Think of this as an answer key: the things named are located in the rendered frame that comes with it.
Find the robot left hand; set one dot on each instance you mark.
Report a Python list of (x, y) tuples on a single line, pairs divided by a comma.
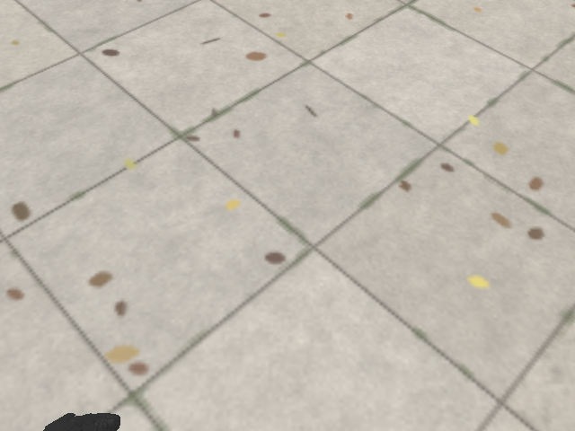
[(87, 422)]

